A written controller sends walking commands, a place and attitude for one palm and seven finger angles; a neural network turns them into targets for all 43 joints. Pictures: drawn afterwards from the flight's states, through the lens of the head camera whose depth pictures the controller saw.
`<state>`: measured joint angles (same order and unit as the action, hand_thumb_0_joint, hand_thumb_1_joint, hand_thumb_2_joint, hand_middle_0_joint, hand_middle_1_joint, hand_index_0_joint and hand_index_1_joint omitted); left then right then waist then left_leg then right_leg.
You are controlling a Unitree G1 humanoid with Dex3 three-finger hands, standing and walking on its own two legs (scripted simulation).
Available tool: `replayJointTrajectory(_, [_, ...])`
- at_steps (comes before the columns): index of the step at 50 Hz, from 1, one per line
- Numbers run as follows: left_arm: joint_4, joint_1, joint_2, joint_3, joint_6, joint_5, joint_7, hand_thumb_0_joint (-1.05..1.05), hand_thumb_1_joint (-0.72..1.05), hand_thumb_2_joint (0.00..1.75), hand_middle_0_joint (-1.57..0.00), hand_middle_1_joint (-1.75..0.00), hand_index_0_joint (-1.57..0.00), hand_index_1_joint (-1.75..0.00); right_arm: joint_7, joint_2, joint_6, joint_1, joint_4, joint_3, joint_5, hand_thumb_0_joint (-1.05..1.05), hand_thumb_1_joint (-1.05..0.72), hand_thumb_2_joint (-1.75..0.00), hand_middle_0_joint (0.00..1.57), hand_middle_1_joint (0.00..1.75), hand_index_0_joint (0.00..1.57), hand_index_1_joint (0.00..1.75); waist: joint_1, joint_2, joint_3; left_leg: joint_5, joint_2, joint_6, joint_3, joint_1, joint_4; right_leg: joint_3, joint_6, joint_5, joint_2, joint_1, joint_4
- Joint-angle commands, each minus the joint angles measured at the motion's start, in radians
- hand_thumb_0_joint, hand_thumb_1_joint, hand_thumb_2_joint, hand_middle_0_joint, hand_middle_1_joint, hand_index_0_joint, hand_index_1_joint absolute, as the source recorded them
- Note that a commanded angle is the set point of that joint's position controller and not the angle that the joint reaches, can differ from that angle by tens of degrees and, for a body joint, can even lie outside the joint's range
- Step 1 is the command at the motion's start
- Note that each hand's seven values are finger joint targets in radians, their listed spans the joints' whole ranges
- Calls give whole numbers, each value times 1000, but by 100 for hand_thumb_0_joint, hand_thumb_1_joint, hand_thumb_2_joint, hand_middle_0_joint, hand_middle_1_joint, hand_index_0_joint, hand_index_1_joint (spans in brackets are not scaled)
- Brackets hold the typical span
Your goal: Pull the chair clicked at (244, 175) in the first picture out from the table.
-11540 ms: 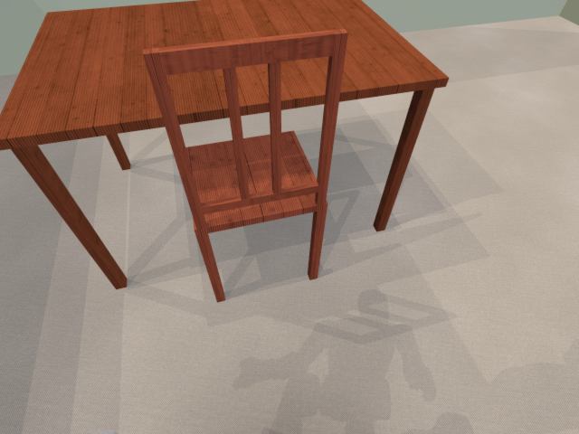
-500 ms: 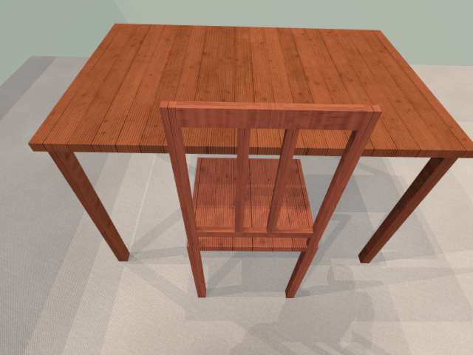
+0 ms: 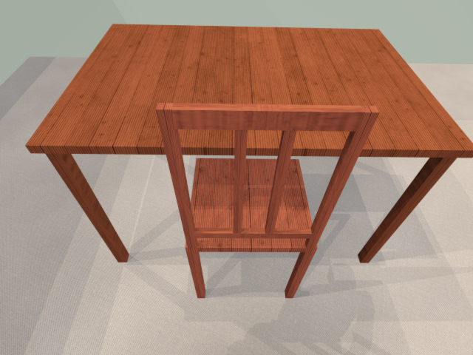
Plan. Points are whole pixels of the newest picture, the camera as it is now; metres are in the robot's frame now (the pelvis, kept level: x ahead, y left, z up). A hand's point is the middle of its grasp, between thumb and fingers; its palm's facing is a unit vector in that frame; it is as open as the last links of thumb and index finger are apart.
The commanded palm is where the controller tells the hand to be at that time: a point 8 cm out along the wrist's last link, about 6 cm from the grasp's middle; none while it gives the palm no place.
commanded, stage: look again from close up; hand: left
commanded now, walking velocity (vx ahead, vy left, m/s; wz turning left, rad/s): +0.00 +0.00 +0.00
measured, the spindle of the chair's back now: (238, 189) +0.48 +0.03 -0.05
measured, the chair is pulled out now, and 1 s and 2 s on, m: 0.00 0.00 0.00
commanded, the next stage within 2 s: shuffle to correct the standing spot in 0.42 s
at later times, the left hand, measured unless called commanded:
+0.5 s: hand out of the picture -0.03 +0.16 -0.18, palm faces +0.03 -0.98 -0.17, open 7.4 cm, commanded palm none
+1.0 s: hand out of the picture -0.03 +0.11 -0.18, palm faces +0.06 -0.98 -0.18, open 7.4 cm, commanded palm none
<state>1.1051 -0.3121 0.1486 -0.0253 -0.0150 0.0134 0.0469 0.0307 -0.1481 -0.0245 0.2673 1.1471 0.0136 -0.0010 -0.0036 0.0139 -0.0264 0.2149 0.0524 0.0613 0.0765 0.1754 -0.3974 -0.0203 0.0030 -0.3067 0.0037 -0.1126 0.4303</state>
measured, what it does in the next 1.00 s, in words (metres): shifts its weight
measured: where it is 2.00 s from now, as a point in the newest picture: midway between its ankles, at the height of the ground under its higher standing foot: outside the picture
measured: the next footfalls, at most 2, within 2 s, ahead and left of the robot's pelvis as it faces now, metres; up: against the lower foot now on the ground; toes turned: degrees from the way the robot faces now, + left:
none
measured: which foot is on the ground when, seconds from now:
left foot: down 0.00-1.00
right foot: down 0.00-1.00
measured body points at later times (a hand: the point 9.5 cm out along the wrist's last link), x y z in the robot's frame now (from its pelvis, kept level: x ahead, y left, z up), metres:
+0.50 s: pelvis -0.01 +0.00 +0.00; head +0.00 +0.00 +0.45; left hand -0.03 +0.21 -0.16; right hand +0.00 -0.22 -0.16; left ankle +0.00 +0.08 -0.74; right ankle -0.05 -0.12 -0.74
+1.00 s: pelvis +0.03 -0.04 -0.01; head +0.05 -0.04 +0.44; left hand -0.03 +0.17 -0.17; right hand +0.01 -0.26 -0.17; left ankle +0.00 +0.08 -0.74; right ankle -0.05 -0.12 -0.74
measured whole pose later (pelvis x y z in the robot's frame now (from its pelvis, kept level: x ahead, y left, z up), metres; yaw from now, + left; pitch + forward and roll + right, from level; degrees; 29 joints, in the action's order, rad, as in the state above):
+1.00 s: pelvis +0.03 -0.04 -0.01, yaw +1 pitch +0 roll +0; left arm 1.13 -0.39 0.12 0.00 -0.03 0.02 0.04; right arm 0.05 -0.13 -0.02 0.30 1.17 -0.01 0.01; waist 0.00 0.00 -0.03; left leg 0.34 -0.01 0.01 0.04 0.23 -0.57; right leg 0.02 0.07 -0.39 -0.06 -0.11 0.50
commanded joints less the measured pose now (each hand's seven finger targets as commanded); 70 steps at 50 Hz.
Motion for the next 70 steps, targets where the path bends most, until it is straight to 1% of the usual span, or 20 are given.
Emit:
replayJointTrajectory(1, [-16, -87, 94, 17, -10, -2, 2, 0, 90, 90, -20, -30, -20, -30, 3, -100, -13, 51, -30, -13, 0, 0, -90, -90, 20, 30, 20, 30, -2, 7, -33, -181, -145, -8, -142, -64, 63, -70, 27, 193, 92, -98, -73])
replayJointTrajectory(26, [-4, -107, 77, 17, -7, -1, 0, 0, 90, 90, -20, -30, -20, -30, 5, -95, -12, 67, -28, -13, 0, 0, -90, -90, 20, 30, 20, 30, -2, -4, -52, -126, -148, -10, -155, -61, 91, -54, 27, 139, 91, -113, -85])
replayJointTrajectory(29, [4, -114, 68, 16, -4, 2, -6, 0, 90, 90, -20, -30, -20, -30, 4, -97, -7, 76, -17, -16, 1, 0, -90, -90, 20, 30, 20, 30, 4, 3, -73, 47, -154, -5, -169, -40, 112, -35, 26, 32, 74, -125, -80])
replayJointTrajectory(33, [3, -118, 58, 19, 4, 9, -14, 0, 90, 90, -20, -30, -20, -30, 4, -111, 2, 82, -11, -30, 5, 0, -90, -90, 20, 30, 20, 30, 3, -29, -119, 274, -201, 25, -250, 17, 186, 15, 29, -71, 42, -165, -9])
replayJointTrajectory(38, [4, -134, 51, 24, 1, 12, -18, 0, 90, 90, -20, -30, -20, -30, 9, -110, -1, 104, -7, -40, 7, 0, -90, -90, 20, 30, 20, 30, 2, -35, -102, 183, -224, 51, -269, 12, 144, 29, 36, -35, 37, -176, 22])
replayJointTrajectory(41, [14, -159, 50, 30, -6, 8, -17, 0, 90, 90, -20, -30, -20, -30, 13, -101, -10, 106, -8, -41, 8, 0, -90, -90, 20, 30, 20, 30, -2, -22, -50, -14, -200, 42, -217, -6, 46, 3, 49, 67, 48, -131, 10])
replayJointTrajectory(43, [19, -171, 55, 35, -8, 6, -15, 0, 90, 90, -20, -30, -20, -30, 16, -80, -11, 95, -7, -39, 7, 0, -90, -90, 20, 30, 20, 30, -5, 39, -63, -99, -166, 25, -147, 28, -36, -32, 64, 155, 64, -94, -16])
replayJointTrajectory(47, [33, -214, 83, 47, -17, 0, -2, 0, 90, 90, -20, -30, -20, -30, 20, -42, -14, 54, -21, -26, 9, 0, -90, -90, 20, 30, 20, 30, -16, 126, -35, -27, -85, -27, -30, 143, -195, -140, 102, 561, 152, 51, -35])
replayJointTrajectory(49, [35, -204, 74, 39, -24, -3, 7, 0, 90, 90, -20, -30, -20, -30, 24, -21, -5, 36, -17, -15, 6, 0, -90, -90, 20, 30, 20, 30, -10, 68, -71, 61, -89, -42, -31, 135, -165, -151, 88, 788, 175, 40, -19])
replayJointTrajectory(52, [26, -174, 84, 33, -32, -10, 11, 0, 90, 90, -20, -30, -20, -30, 31, -36, -9, 79, 5, -9, -1, 0, -90, -90, 20, 30, 20, 30, 7, 4, 5, -244, -109, -35, -44, -30, -94, -81, 12, 989, 129, 28, 36])
replayJointTrajectory(56, [11, -171, 114, 42, -23, -6, 19, 0, 90, 90, -20, -30, -20, -30, 33, -62, 6, 54, -26, -21, -9, 0, -90, -90, 20, 30, 20, 30, -6, 27, 21, -282, -118, -39, -47, -40, -89, -78, -10, 1004, 150, 46, 31])
replayJointTrajectory(58, [-6, -151, 114, 46, -14, -3, 20, 0, 90, 90, -20, -30, -20, -30, 30, -70, 15, 32, -48, -27, -8, 0, -90, -90, 20, 30, 20, 30, -10, 26, -12, -290, -129, -40, -60, -34, -64, -83, 4, 878, 149, 11, 27])
replayJointTrajectory(61, [-34, -130, 118, 50, -8, 1, 22, 0, 90, 90, -20, -30, -20, -30, 26, -82, 20, 16, -78, -34, -5, 0, -90, -90, 20, 30, 20, 30, -14, -7, 13, -349, -143, -40, -80, -64, -66, -91, 17, 737, 149, -20, 15])
replayJointTrajectory(63, [-45, -124, 122, 51, -8, 2, 22, 0, 90, 90, -20, -30, -20, -30, 24, -85, 20, 5, -94, -36, -4, 0, -90, -90, 20, 30, 20, 30, -16, 5, 36, -374, -143, -38, -80, -68, -73, -90, 18, 754, 148, -2, 17])
replayJointTrajectory(65, [-49, -114, 125, 51, -8, 2, 22, 0, 90, 90, -20, -30, -20, -30, 23, -97, 20, -4, -103, -37, -1, 0, -90, -90, 20, 30, 20, 30, -15, 27, 63, -383, -142, -39, -80, -73, -75, -82, 19, 778, 151, 19, 27])
replayJointTrajectory(66, [-43, -163, 131, 57, -41, 11, 53, 0, 90, 90, -20, -30, -20, -30, 11, -141, 9, -86, -195, -53, 2, 0, -90, -90, 20, 30, 20, 30, -14, -14, -14, -237, -120, -57, 9, -9, -318, -162, -60, 1125, 174, -103, -7])
replayJointTrajectory(67, [-109, -126, 182, 72, -43, 17, 42, 0, 90, 90, -20, -30, -20, -30, -1, -71, 15, -28, -223, -46, 7, 0, -90, -90, 20, 30, 20, 30, 9, 103, 28, 132, -69, -31, -61, 195, -335, -202, -14, 1187, 221, 71, 45])
replayJointTrajectory(68, [-135, -97, 187, 76, -44, 22, 37, 0, 90, 90, -20, -30, -20, -30, -7, -89, 20, -19, -230, -49, 15, 0, -90, -90, 20, 30, 20, 30, 12, 89, 103, 174, -69, -26, -44, 206, -324, -174, 45, 1212, 254, 121, 72])
replayJointTrajectory(69, [-150, -88, 164, 61, -43, 18, 28, 0, 90, 90, -20, -30, -20, -30, -8, -76, 20, -26, -246, -45, 7, 0, -90, -90, 20, 30, 20, 30, 22, 83, 96, 175, -65, -30, -48, 166, -291, -139, 105, 1093, 223, 72, 88])
replayJointTrajectory(70, [-165, -61, 162, 57, -44, 15, 23, 0, 90, 90, -20, -30, -20, -30, -11, -74, 18, -7, -245, -43, 7, 0, -90, -90, 20, 30, 20, 30, 37, 85, 100, 125, -47, -35, -34, 122, -221, -119, 118, 1024, 196, 54, 110])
